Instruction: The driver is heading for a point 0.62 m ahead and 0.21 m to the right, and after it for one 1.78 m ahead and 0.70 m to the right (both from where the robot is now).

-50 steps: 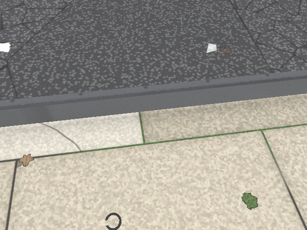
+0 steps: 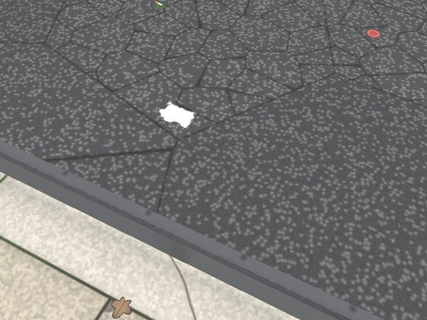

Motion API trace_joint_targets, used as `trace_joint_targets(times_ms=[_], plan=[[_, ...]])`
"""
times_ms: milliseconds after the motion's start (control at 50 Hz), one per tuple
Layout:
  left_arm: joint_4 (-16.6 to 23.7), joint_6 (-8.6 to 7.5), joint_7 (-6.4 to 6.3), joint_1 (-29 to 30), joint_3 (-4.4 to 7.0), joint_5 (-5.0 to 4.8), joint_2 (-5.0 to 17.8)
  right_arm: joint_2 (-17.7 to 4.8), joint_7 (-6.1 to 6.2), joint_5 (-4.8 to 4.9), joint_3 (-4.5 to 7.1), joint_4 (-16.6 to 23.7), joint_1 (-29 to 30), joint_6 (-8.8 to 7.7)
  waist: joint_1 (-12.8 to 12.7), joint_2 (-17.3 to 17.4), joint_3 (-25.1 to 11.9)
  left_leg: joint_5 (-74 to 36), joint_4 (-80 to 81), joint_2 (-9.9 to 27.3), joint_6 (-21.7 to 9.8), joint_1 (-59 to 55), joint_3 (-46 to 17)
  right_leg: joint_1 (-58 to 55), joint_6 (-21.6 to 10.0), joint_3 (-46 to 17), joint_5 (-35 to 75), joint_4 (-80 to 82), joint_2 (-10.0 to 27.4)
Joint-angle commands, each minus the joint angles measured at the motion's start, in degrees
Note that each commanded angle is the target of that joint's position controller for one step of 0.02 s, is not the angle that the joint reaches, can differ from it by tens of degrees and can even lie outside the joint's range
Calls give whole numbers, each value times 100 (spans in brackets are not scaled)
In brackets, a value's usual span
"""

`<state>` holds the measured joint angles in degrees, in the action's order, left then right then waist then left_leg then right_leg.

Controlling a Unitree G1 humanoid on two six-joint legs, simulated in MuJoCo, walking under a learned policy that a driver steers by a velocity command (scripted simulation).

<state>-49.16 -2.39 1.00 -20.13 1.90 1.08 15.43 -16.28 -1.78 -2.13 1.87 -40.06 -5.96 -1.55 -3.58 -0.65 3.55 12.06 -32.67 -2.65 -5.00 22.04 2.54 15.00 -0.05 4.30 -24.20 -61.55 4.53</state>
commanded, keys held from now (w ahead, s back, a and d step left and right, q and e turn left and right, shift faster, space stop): w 0.28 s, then w+e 0.72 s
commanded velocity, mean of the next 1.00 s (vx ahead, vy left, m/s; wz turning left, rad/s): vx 0.50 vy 0.00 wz -0.23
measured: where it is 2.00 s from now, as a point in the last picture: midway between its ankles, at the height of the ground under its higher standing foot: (316, 128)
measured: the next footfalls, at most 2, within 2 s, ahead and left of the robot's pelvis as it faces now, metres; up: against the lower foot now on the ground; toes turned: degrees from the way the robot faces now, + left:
right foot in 0.42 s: +0.35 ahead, -0.10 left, +0.00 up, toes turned -4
left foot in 0.90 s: +0.73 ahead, +0.03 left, +0.14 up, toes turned -14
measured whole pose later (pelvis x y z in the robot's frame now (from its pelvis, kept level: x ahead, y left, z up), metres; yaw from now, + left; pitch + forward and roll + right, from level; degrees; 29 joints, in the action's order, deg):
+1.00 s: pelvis +0.58 -0.02 +0.05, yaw -20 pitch +4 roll +1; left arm -52.8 -4.4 3.6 -22.1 4.5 1.5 14.7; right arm -9.5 -1.9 -2.0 -2.2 -33.9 -4.0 -2.3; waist -1.0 -1.3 -0.1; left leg 25.2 -66.2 1.1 -4.4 44.9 7.3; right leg 21.3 -6.3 -13.3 -4.0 -79.9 -8.1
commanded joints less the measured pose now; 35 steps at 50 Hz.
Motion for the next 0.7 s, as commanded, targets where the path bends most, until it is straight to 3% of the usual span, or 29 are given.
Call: trace_joint_targets(times_ms=[20,60,100,180,280,320,340,380,400,420,440,460,480,500,520,560,600,620,660,700], plan=[[456,-79,21,193,121,30,656,-756,134,111,224,-180,-1049,-62,439,423,-532,-2145,1657,1569,-757,-2214,-1819,1931,-128,-436,512,-273,265],[257,62,48,-106,101,121,565,-594,108,127,148,-227,-892,-154,228,520,-563,-2470,1885,1343,-717,-1732,-1392,1382,-48,-369,634,-50,211],[255,100,98,22,98,134,463,-674,99,167,167,-382,-1001,-225,193,476,-449,-2350,2144,1277,-808,-1619,-1219,1499,20,-307,897,183,186],[493,78,122,933,67,134,367,-665,107,179,164,-660,-1231,-275,385,391,-33,-2075,2447,1183,-785,-1657,-971,1966,153,-249,1676,1178,237],[626,53,58,1527,-18,63,247,-612,158,97,143,-999,-1630,-301,604,498,-22,-2376,2265,1265,-704,-1948,-782,1545,-4,-41,1945,2055,-29],[637,29,12,1518,-6,67,305,-675,206,46,150,-1034,-1548,-278,486,434,24,-3152,2069,1510,-677,-2305,-755,1563,-231,-46,1649,2091,-105],[562,17,-9,1336,12,75,329,-696,232,45,146,-1022,-1426,-275,371,417,-67,-4207,1750,1459,-598,-2365,-540,1198,-360,56,1442,2227,-289],[237,-19,-90,308,100,122,412,-789,263,34,161,-1064,-1334,-269,-94,399,-530,-5786,325,1309,-418,-2429,-231,84,-665,202,1262,2658,-721],[-53,-64,-111,-582,158,131,438,-834,254,101,173,-1027,-1146,-251,-552,314,-870,-5402,-874,1078,-279,-1940,-28,-1025,-778,152,1744,3319,-793],[-226,-84,-181,-1319,333,195,1056,-562,243,124,88,-815,-966,-303,-772,-371,-1081,-3056,-2822,566,5,-641,283,-2051,-1100,-1388,1981,3820,349],[-238,-65,-151,-1024,430,136,1639,56,180,59,-18,-757,-1891,-309,129,-1428,-1258,1576,-4368,-324,227,1023,24,-2729,-1856,-3996,3400,4291,1697],[-225,-4,-58,-614,467,-115,1403,-245,172,-97,27,-896,-1793,-262,100,-716,-1049,1300,-4984,24,216,1469,-532,-2287,-2136,-4267,1701,4601,1573],[-90,40,-43,-114,363,-115,925,-398,133,-115,67,-738,-1304,-294,188,-354,-349,887,-5104,305,231,1863,-501,-1597,-2020,-3597,625,4681,1345],[-69,71,-22,116,273,-39,583,-402,89,-107,71,-609,-984,-344,241,-98,-28,655,-5134,450,252,1980,-435,-1089,-1839,-3207,318,4868,1032],[-138,72,-47,75,218,-4,427,-280,45,-110,39,-516,-879,-319,320,-145,25,546,-5330,518,294,2078,-381,-859,-1703,-2897,472,4903,770],[-228,13,-103,22,192,-43,402,-48,-16,-139,-33,-325,-797,-174,501,-142,3,302,-5552,588,440,2230,-318,-386,-1626,-2424,1109,4892,465],[-320,-69,-115,-283,203,-64,511,170,37,-160,-118,-15,-428,-50,454,-97,-107,548,-6353,589,555,3013,-144,-359,-1746,-2304,1924,4669,422],[-337,-99,-122,-363,204,-62,548,186,58,-160,-148,161,-194,-16,439,-32,-95,529,-6297,649,596,3280,-106,-260,-1719,-2280,1830,4694,360],[-451,-145,-151,-783,171,-2,491,434,148,-146,-264,525,444,34,196,-313,-69,995,-7507,600,619,4398,115,-481,-1898,-2632,1435,4735,410],[-547,-200,-189,-1039,123,-7,492,471,206,-160,-345,1011,1146,27,71,-293,164,1447,-7701,738,556,5513,63,-805,-1848,-2939,967,4894,485]])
